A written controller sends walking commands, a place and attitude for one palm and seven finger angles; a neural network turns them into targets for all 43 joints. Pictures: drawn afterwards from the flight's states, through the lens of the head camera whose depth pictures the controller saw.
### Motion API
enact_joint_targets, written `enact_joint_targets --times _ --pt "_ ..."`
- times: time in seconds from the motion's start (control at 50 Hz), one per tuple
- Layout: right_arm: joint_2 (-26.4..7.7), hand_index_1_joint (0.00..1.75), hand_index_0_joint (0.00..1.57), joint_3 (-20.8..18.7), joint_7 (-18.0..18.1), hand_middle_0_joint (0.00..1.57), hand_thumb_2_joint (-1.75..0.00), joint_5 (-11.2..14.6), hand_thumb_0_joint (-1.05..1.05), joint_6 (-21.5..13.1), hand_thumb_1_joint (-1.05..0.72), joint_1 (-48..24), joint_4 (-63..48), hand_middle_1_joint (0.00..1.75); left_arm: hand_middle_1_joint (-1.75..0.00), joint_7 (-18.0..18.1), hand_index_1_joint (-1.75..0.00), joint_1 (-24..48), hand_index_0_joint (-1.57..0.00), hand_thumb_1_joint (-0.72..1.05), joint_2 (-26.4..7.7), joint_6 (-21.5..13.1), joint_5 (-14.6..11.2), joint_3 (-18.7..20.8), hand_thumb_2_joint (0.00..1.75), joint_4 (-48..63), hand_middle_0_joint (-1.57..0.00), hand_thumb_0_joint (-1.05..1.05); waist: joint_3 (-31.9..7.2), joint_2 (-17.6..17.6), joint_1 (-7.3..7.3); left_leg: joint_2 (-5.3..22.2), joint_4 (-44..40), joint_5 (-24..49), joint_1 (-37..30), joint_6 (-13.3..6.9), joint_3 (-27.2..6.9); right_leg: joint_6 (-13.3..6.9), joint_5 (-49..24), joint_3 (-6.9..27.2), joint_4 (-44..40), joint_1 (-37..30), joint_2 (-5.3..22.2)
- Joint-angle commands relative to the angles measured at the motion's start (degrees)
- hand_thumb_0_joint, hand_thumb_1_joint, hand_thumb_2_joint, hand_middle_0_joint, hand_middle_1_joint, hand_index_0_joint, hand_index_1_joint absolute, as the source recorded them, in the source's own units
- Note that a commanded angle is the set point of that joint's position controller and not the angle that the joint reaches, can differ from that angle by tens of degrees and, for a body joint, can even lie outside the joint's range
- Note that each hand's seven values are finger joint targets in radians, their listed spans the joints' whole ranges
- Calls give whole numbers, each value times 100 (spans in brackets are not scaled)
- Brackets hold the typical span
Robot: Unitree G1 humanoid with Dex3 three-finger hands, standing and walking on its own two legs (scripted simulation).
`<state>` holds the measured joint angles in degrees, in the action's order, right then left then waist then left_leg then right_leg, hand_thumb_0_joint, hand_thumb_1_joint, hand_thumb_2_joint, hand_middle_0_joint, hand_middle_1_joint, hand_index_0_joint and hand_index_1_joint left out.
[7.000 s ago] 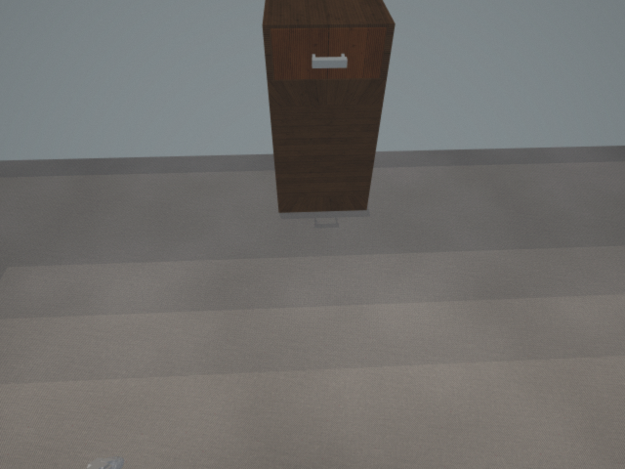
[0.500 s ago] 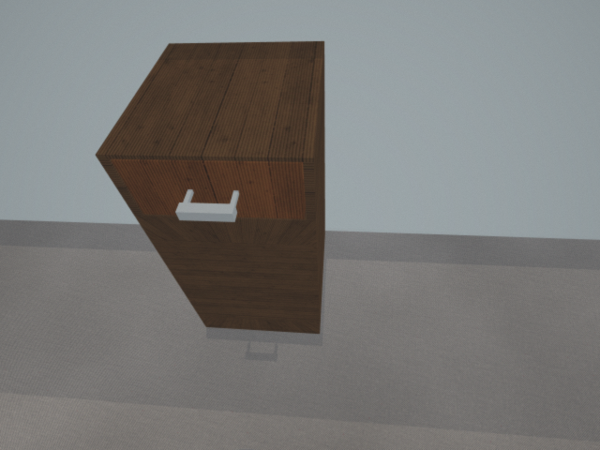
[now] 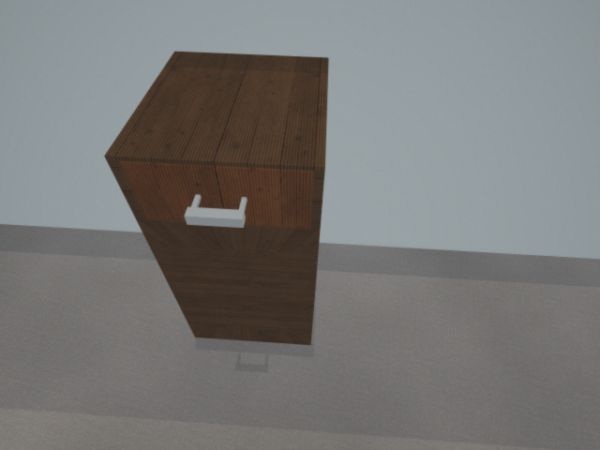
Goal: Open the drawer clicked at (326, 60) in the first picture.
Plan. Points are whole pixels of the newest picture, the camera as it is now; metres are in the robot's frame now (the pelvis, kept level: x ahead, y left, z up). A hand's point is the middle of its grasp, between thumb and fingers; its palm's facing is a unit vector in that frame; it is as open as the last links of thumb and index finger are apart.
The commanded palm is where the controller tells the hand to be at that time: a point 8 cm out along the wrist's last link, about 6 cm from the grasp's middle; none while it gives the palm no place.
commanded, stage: come to a stop and stand still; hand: left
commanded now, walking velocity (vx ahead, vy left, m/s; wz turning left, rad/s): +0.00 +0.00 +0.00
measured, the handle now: (218, 209) +0.54 +0.22 -0.05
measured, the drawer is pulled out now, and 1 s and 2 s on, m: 0.00 0.00 0.00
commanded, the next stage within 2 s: look again from close up in 0.74 s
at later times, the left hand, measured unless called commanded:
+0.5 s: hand out of the picture +0.02 +0.16 -0.18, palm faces +0.06 -0.98 -0.18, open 7.3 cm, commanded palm none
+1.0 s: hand out of the picture +0.02 +0.18 -0.18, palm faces +0.03 -0.98 -0.20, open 7.4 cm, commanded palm none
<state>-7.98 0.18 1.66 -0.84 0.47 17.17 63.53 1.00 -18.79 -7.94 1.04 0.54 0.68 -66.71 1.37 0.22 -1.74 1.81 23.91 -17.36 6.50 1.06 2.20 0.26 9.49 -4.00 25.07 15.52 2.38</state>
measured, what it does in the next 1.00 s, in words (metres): stands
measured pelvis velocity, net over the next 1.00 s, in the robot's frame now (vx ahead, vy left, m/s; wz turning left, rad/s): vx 0.03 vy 0.01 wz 0.00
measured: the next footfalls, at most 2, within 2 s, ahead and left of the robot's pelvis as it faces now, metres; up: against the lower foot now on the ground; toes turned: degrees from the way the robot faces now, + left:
none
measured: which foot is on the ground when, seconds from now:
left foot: down 0.00-1.00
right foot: down 0.00-1.00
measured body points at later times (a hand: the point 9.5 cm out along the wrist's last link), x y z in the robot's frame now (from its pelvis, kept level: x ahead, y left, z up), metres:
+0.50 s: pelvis +0.03 +0.00 +0.00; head +0.04 +0.00 +0.45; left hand +0.02 +0.21 -0.16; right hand +0.01 -0.21 -0.16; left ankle -0.05 +0.13 -0.74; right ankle +0.04 -0.12 -0.74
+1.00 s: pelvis +0.03 +0.01 -0.01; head +0.04 +0.00 +0.44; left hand +0.02 +0.23 -0.16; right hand +0.03 -0.21 -0.17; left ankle -0.05 +0.13 -0.74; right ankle +0.04 -0.12 -0.74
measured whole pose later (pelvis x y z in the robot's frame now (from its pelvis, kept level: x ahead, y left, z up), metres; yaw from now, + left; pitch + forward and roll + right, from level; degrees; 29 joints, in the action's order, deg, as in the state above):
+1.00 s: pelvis +0.03 +0.01 -0.01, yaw +0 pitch +0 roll -1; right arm -9.0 0.0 2.0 -1.0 -1.2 17.8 60.5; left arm 2.0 -16.4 -7.7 -1.1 0.5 -0.4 -65.1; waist 1.5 2.0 0.0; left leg 2.0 29.2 -22.6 6.3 0.5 2.3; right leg 0.9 14.7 -4.1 30.6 15.5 2.6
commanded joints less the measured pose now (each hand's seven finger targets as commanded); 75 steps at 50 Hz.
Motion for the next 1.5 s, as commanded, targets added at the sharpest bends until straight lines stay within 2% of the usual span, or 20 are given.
enact_joint_targets --times 0.0,0.06,0.24,0.56,0.8,0.82,0.84,0.86,0.88,0.9,0.94,0.96,1.0,1.02,1.1,1.4,1.42,1.44,1.46,1.48 --pt "-480 30 20 -95 55 20 -90 45 0 -150 -90 477 -58 30 -30 74 -30 -136 -20 90 -485 -164 1 48 90 190 -20 0 83 19 107 450 -586 597 595 -225 -306 -102 -365 476 -401 -539 358" --pt "-423 30 20 -82 77 20 -90 45 0 -173 -90 558 10 30 -30 90 -30 -207 -20 90 -430 -192 -5 36 90 132 -20 0 37 -76 110 452 -525 938 510 -212 -266 -132 -734 465 -328 -650 381" --pt "-294 30 20 -66 109 20 -90 34 0 -169 -90 684 137 30 -30 116 -30 -195 -20 90 -359 -174 -15 34 90 108 -20 0 365 47 91 449 -530 955 610 -184 -231 -148 -744 436 -320 -631 364" --pt "-359 30 20 -88 125 20 -90 27 0 -196 -90 685 143 30 -30 127 -30 -104 -20 90 -462 -207 -25 54 90 198 -20 0 107 25 126 487 -443 1627 287 -165 -193 -191 -1498 394 -184 -873 384" --pt "-427 30 20 -90 124 20 -90 26 0 -195 -90 616 126 30 -30 124 -30 -65 -20 90 -493 -191 -15 47 90 210 -20 0 278 50 119 495 -548 1512 262 -173 -205 -167 -1226 379 -275 -820 358" --pt "-681 30 20 -157 36 20 -90 73 0 -258 -90 -114 -303 30 -30 358 -30 -574 -20 90 -753 -326 39 63 90 17 -20 0 491 -52 -119 473 722 1499 897 -8 125 -124 -3447 700 87 -754 717" --pt "-402 30 20 -153 33 20 -90 57 0 -181 -90 350 -474 30 -30 306 -30 -411 -20 90 -947 -384 18 110 90 259 -20 0 -60 168 252 236 394 -19 820 -62 -125 -349 -2851 942 75 -903 985" --pt "-292 30 20 -133 12 20 -90 57 0 -203 -90 468 -428 30 -30 244 -30 -163 -20 90 -810 -379 23 35 90 322 -20 0 -118 282 287 270 60 17 630 -81 -172 -389 -1690 748 127 -603 801" --pt "-339 30 20 -107 -13 20 -90 20 0 -212 -90 632 -440 30 -30 191 -30 -19 -20 90 -727 -365 1 -5 90 402 -20 0 -244 426 300 381 3 509 557 -170 -194 -351 -1082 567 235 -618 541" --pt "-442 30 20 -102 -8 20 -90 3 0 -254 -90 706 -426 30 -30 163 -30 0 -20 90 -642 -352 8 -12 90 428 -20 0 -396 480 288 460 37 1249 527 -228 -299 -307 -1088 444 409 -738 412" --pt "-554 30 20 -91 30 20 -90 16 0 -266 -90 668 -483 30 -30 136 -30 1 -20 90 -565 -311 -1 -26 90 430 -20 0 -259 248 242 539 71 1962 494 -260 -280 -275 -1132 291 474 -720 353" --pt "-583 30 20 -79 42 20 -90 16 0 -257 -90 652 -505 30 -30 126 -30 20 -20 90 -540 -288 -8 -31 90 421 -20 0 -133 127 242 538 40 1994 502 -269 -294 -267 -1087 258 474 -663 349" --pt "-630 30 20 -53 49 20 -90 5 0 -224 -90 626 -515 30 -30 103 -30 73 -20 90 -515 -212 -7 -42 90 438 -20 0 342 297 211 555 -159 1632 756 -307 -313 -237 -505 244 434 -485 275" --pt "-627 30 20 -39 46 20 -90 6 0 -213 -90 588 -517 30 -30 96 -30 71 -20 90 -534 -195 -12 -47 90 441 -20 0 476 168 189 534 -219 1375 823 -313 -318 -231 -408 271 379 -435 269" --pt "-624 30 20 -8 26 20 -90 1 0 -205 -90 590 -464 30 -30 77 -30 42 -20 90 -573 -177 -14 -36 90 461 -20 0 592 48 167 447 -387 707 910 -326 -334 -224 -236 374 226 -449 280" --pt "-521 30 20 40 38 20 -90 4 0 -198 -90 711 -98 30 -30 74 -30 46 -20 90 -591 -212 -24 13 90 392 -20 0 384 -77 169 380 -384 728 668 -266 -193 -250 -730 460 141 -647 367" --pt "-785 30 20 -109 -2 20 -90 48 0 -249 -90 0 -479 30 -30 344 -30 -546 -20 90 -913 -312 7 81 90 192 -20 0 439 -1506 -148 445 983 1261 1282 -82 63 -111 -3922 683 386 -904 680" --pt "-1691 30 20 -141 299 20 -90 307 0 -1168 -90 -197 -2291 30 -32 328 -32 4130 -20 88 -2657 -1340 1143 -47 89 8402 -20 0 -2395 680 379 -175 123 2280 -183 -384 -7 -305 -3090 1264 720 -1213 140" --pt "-1217 30 20 -285 459 20 -90 212 0 -1646 -90 -514 -2110 30 -33 778 -33 1369 -20 85 -2214 -768 1234 147 88 6943 -20 0 -2332 1818 -72 -98 61 3313 -280 -346 50 -439 -1510 752 889 -945 -48" --pt "-991 30 20 -322 434 20 -90 392 0 -1812 -90 -627 -2097 30 -34 1059 -34 155 -21 83 -1130 39 1246 -364 87 6427 -21 0 -1387 1582 30 -57 -21 3067 274 -39 -111 -404 -521 459 853 -355 -185"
